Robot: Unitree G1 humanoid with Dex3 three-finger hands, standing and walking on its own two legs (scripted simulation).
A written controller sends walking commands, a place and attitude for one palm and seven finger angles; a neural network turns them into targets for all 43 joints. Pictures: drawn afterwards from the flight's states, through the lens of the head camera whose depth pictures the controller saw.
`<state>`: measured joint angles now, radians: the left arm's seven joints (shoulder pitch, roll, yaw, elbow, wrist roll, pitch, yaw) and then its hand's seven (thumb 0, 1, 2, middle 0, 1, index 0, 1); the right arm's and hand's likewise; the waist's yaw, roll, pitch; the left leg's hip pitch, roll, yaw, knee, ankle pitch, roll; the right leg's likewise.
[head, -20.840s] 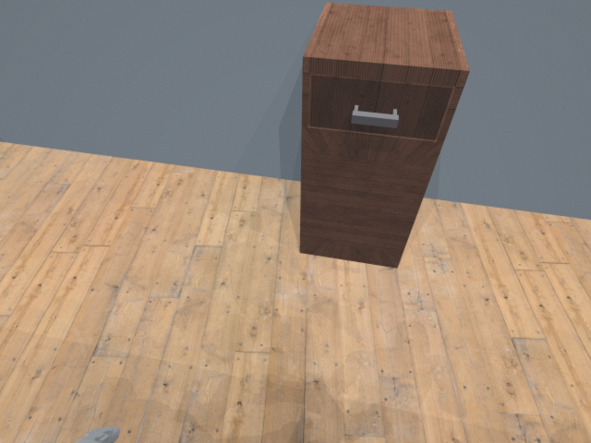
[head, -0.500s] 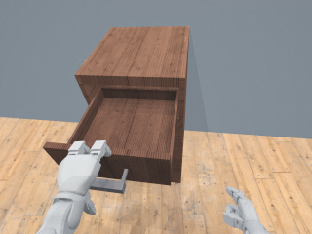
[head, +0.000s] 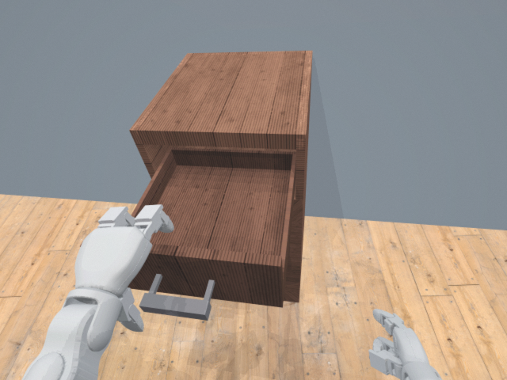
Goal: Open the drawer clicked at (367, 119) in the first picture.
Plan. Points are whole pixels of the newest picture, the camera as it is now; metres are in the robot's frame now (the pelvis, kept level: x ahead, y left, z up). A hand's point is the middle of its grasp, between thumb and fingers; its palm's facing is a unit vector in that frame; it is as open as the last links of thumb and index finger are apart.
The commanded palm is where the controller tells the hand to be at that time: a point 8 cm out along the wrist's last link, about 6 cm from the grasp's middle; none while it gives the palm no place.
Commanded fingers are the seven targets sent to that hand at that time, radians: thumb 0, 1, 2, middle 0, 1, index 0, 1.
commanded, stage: draw the hand back to the body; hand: left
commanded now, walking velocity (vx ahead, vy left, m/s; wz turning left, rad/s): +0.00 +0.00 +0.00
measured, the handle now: (179, 294) +0.26 +0.20 -0.05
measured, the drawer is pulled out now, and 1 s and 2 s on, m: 0.30 0.30 0.30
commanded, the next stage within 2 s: step back with the hand held close in 1.70 s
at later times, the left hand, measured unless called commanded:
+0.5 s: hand (114, 285) +0.20 +0.23 +0.10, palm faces +0.06 -0.10 -0.99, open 13.8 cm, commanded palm +0.17 +0.23 +0.16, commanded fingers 0.00 -0.50 0.30 -0.30 -1.20 -0.30 -1.20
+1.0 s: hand (105, 268) +0.20 +0.21 +0.16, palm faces +0.34 -0.87 -0.35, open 12.9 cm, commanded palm +0.15 +0.26 +0.17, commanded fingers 0.00 0.06 0.54 -0.26 -0.84 -0.26 -0.84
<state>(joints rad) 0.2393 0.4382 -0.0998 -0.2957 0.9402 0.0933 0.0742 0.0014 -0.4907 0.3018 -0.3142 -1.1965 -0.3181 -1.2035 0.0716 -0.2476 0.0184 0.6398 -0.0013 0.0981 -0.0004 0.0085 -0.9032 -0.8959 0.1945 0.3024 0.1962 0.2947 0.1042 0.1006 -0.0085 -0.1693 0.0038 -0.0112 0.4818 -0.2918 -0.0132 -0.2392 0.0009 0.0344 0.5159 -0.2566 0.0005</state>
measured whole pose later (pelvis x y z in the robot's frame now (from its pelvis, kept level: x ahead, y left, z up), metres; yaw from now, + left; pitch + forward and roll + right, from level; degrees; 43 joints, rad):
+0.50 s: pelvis -0.01 +0.00 +0.00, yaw +0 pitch -2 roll +0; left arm 0.31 0.47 -0.05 -0.33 0.91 0.06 0.05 0.00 -0.49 0.30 -0.32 -1.20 -0.32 -1.20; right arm 0.07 -0.24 0.03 0.63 0.00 0.09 0.00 0.01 -0.90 -0.90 0.20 0.30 0.20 0.29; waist 0.11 0.10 0.01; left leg -0.15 0.00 -0.01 0.46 -0.27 -0.01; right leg -0.21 0.00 0.03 0.48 -0.22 0.01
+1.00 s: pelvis +0.00 +0.00 +0.00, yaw +1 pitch -5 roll +0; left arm 0.47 0.30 0.19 -0.47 -0.01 -0.13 0.11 0.00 -0.25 0.41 -0.29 -1.04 -0.29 -1.05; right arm 0.20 -0.19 0.05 0.62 -0.01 -0.16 -0.09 0.01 -0.90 -0.90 0.20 0.30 0.20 0.30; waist 0.05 0.04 0.05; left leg -0.08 0.02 -0.04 0.45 -0.29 -0.02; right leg -0.12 0.01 0.01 0.44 -0.24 0.00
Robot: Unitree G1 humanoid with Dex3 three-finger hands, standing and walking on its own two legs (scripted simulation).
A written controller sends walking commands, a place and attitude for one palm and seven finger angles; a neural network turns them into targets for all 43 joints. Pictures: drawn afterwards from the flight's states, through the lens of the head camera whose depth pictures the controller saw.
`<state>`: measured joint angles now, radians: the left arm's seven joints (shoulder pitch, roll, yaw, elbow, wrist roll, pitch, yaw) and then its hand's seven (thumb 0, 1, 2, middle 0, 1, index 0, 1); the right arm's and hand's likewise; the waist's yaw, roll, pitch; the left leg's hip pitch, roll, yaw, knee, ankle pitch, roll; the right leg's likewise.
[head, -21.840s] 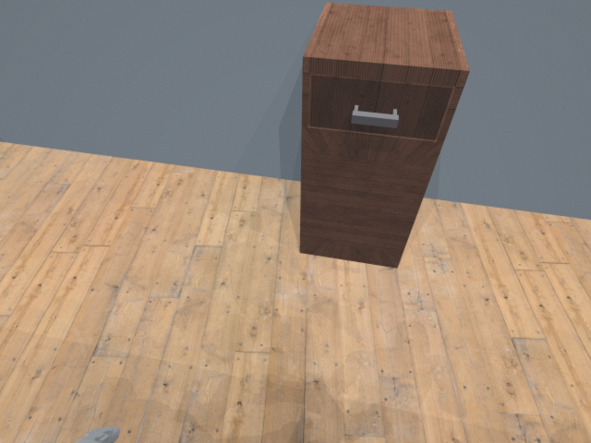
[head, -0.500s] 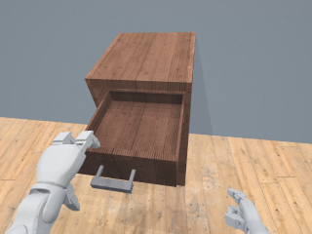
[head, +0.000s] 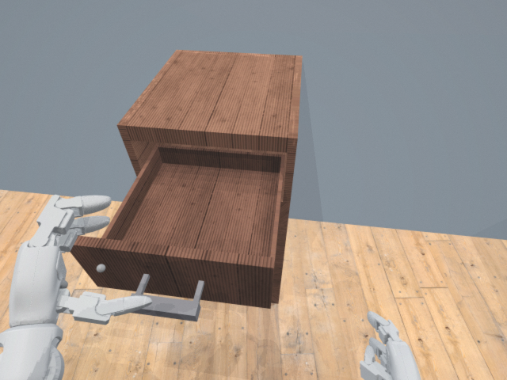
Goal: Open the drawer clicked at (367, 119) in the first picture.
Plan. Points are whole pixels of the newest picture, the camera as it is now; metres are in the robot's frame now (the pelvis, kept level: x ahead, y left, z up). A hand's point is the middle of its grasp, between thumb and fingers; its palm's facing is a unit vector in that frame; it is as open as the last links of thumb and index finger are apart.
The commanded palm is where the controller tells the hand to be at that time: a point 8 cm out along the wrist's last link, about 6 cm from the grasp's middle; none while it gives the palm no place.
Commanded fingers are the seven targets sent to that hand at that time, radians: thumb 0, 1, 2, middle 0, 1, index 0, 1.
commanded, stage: draw the hand back to the body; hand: left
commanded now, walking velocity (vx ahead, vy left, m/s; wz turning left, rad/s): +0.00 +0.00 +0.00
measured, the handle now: (168, 295) +0.26 +0.19 -0.05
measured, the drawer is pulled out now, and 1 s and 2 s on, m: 0.30 0.30 0.30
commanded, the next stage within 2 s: step back with the hand held close in 0.70 s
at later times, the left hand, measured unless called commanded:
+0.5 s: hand (75, 269) +0.19 +0.24 +0.16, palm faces +0.41 -0.81 -0.43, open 8.6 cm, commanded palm +0.14 +0.28 +0.18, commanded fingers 0.00 0.90 0.90 -0.20 -0.30 -0.20 -0.30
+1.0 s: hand (74, 258) +0.20 +0.24 +0.16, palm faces +0.36 -0.80 -0.48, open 7.4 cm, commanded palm +0.14 +0.28 +0.18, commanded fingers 0.00 0.90 0.90 -0.20 -0.30 -0.20 -0.30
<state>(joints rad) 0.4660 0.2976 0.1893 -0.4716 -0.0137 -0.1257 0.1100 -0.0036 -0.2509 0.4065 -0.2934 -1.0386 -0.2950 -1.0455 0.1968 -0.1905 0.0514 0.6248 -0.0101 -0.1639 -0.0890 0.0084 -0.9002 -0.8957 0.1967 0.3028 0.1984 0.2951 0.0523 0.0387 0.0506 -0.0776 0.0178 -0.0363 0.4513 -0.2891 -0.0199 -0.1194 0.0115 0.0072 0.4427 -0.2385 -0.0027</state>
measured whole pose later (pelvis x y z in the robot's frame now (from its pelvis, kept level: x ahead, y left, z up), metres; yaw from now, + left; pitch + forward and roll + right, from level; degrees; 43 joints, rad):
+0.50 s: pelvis +0.01 +0.00 +0.00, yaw +1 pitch -2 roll +0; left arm 0.55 0.33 0.29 -0.48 -0.04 -0.13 0.11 0.01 0.59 0.77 -0.23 -0.49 -0.23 -0.50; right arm 0.17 -0.21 0.01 0.64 0.01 -0.18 -0.09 0.01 -0.90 -0.90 0.20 0.30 0.20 0.30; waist 0.06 0.07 0.01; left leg -0.12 0.02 -0.04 0.47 -0.31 -0.02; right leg -0.16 0.01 0.00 0.47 -0.27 0.00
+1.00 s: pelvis +0.00 +0.00 +0.00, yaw +0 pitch +1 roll +0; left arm 0.57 0.35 0.36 -0.50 -0.04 -0.21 0.11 0.02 0.89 0.90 -0.21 -0.30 -0.21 -0.31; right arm 0.16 -0.23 0.00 0.60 0.02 -0.10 -0.07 0.01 -0.90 -0.90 0.20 0.30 0.20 0.30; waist 0.01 0.06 0.02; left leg -0.20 0.01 -0.03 0.48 -0.30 -0.01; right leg -0.24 0.00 0.01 0.47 -0.24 0.01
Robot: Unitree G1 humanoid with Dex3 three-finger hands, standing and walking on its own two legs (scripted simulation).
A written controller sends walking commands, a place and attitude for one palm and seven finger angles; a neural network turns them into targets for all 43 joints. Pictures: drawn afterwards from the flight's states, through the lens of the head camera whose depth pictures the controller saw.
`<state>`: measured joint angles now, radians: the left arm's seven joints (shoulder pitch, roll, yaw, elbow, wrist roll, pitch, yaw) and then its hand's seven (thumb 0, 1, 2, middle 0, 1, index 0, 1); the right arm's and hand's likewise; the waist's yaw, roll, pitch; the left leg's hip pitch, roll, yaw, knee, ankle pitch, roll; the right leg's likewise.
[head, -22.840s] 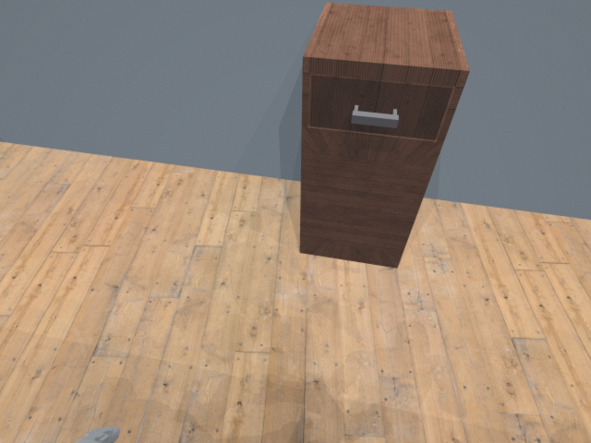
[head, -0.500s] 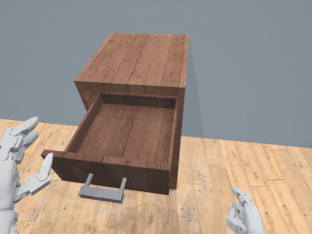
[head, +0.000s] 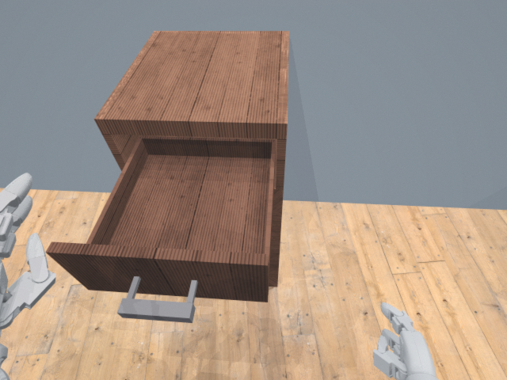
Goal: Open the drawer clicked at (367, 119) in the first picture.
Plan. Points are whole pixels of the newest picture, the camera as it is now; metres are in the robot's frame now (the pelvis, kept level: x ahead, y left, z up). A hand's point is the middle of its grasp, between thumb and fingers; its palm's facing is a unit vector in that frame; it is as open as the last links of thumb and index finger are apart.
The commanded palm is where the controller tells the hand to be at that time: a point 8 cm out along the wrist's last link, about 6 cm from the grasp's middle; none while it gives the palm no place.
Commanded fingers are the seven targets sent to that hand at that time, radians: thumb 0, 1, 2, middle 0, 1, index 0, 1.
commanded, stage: step back with the hand held close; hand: left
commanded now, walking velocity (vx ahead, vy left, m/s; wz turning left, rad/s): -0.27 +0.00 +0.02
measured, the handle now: (160, 297) +0.26 +0.19 -0.05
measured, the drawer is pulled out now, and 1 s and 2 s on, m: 0.30 0.30 0.30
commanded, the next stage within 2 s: stop stepping back and stand still in 1.08 s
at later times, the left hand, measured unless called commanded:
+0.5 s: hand (5, 362) +0.12 +0.24 +0.16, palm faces +0.38 -0.81 -0.44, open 7.4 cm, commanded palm +0.06 +0.29 +0.18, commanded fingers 0.00 0.90 0.90 -0.20 -0.30 -0.20 -0.30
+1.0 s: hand out of the picture +0.04 +0.24 +0.16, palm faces +0.41 -0.79 -0.45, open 7.4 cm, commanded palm -0.04 +0.29 +0.18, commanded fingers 0.00 0.90 0.90 -0.20 -0.30 -0.20 -0.30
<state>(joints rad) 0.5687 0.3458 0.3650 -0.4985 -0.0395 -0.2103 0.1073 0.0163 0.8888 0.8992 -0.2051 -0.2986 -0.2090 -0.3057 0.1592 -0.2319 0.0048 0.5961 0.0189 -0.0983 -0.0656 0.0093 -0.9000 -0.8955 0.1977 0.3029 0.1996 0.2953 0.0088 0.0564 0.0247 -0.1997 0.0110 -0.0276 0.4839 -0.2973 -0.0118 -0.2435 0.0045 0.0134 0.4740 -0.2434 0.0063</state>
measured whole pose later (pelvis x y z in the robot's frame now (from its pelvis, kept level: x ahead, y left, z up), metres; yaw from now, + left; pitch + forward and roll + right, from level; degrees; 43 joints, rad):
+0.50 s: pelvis -0.07 +0.01 -0.01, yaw +0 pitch +1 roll -1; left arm 0.63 0.35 0.36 -0.59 -0.03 -0.24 0.16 0.02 0.89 0.90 -0.21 -0.30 -0.21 -0.30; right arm 0.18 -0.20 0.00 0.57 0.01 -0.09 -0.07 0.01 -0.90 -0.90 0.20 0.30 0.20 0.30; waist 0.00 0.01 0.01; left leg -0.39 0.00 -0.03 0.61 -0.25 0.00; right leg -0.40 0.00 0.01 0.55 -0.17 0.02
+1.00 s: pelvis -0.15 +0.00 -0.02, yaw +3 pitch +0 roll +0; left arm 0.59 0.39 0.39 -0.60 -0.02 -0.27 0.18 0.02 0.89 0.90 -0.21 -0.30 -0.21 -0.31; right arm 0.19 -0.21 -0.02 0.61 -0.01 -0.11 -0.06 0.01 -0.90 -0.90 0.20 0.30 0.20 0.30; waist -0.04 -0.02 0.05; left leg -0.45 0.02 0.00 0.65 -0.16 0.02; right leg -0.56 0.02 0.04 0.85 -0.34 0.02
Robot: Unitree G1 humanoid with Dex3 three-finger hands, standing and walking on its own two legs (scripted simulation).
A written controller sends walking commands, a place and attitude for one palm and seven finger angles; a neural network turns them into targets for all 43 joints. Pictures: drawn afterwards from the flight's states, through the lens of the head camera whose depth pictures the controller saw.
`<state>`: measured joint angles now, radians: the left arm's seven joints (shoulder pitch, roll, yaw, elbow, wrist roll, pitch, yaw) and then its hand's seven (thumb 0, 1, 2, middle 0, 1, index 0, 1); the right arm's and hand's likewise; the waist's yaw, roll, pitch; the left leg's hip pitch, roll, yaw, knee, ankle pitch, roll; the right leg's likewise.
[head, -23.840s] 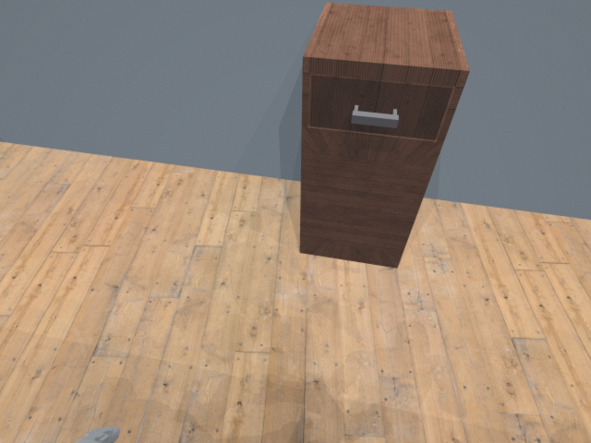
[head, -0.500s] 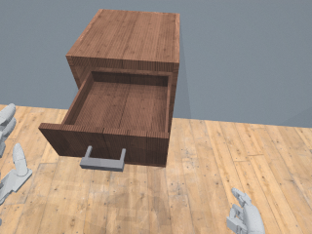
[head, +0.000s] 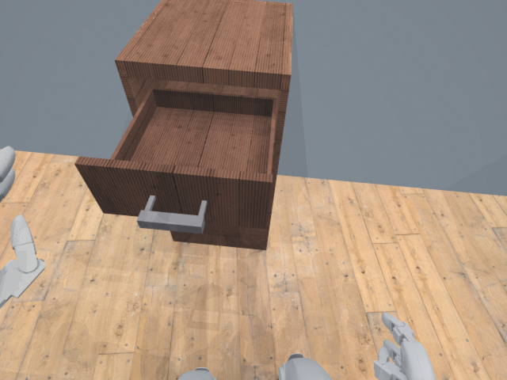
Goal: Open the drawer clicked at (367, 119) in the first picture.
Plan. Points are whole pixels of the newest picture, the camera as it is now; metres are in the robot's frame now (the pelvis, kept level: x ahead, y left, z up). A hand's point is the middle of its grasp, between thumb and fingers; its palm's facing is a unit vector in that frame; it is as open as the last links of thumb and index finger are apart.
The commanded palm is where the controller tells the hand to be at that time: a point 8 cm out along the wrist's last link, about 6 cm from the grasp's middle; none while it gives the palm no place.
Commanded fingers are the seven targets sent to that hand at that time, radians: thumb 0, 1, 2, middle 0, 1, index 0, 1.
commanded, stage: step back with the hand held close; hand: left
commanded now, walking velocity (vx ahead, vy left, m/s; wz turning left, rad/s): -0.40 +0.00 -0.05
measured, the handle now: (174, 212) +0.42 +0.17 -0.03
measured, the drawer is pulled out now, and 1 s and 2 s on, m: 0.30 0.30 0.30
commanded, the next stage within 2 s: stop stepping back and stand still in 0.08 s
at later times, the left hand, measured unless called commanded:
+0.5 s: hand out of the picture +0.10 +0.18 +0.18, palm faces +0.27 -0.82 -0.50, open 7.4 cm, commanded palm +0.04 +0.23 +0.20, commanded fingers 0.00 0.90 0.90 -0.20 -0.30 -0.20 -0.30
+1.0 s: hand out of the picture +0.08 +0.20 +0.17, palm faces +0.29 -0.85 -0.45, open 7.4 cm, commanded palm none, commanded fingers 0.00 0.90 0.90 -0.20 -0.30 -0.20 -0.30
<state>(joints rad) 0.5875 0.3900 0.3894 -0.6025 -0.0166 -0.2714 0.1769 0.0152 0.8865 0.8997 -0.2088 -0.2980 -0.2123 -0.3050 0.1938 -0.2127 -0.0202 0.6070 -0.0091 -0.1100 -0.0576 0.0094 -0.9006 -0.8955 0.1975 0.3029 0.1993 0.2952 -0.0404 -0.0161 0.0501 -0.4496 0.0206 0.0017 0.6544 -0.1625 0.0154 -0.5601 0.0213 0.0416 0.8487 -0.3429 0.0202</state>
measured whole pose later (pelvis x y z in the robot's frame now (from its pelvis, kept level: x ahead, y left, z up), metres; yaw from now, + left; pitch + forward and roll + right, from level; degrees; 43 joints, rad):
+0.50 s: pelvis -0.11 -0.04 +0.03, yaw -3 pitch +2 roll +2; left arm 0.68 0.39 0.36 -0.56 -0.02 -0.23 0.16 0.02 0.89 0.90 -0.21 -0.30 -0.21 -0.31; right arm 0.24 -0.26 -0.02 0.61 0.02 -0.10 -0.06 0.01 -0.90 -0.90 0.20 0.30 0.20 0.29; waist -0.05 -0.02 0.00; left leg -0.19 0.00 0.06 0.45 -0.29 0.03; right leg -0.29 -0.01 -0.05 0.48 -0.22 -0.04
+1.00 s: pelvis -0.12 -0.03 +0.02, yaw -2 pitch +0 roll +1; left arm 0.60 0.36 0.31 -0.49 0.00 -0.22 0.14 0.02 0.89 0.90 -0.21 -0.30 -0.21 -0.30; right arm 0.24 -0.19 0.02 0.65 0.00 -0.12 -0.04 0.01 -0.90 -0.90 0.20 0.30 0.20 0.30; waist -0.03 -0.02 0.00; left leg -0.20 -0.01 0.03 0.50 -0.31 0.01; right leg -0.31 0.01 -0.02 0.54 -0.22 -0.02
